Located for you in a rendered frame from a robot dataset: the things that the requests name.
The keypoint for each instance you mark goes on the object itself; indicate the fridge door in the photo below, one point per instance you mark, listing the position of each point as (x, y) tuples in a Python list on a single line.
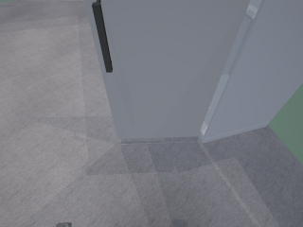
[(168, 57)]

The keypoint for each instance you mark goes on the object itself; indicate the handle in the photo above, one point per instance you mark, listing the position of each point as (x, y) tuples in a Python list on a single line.
[(102, 36)]

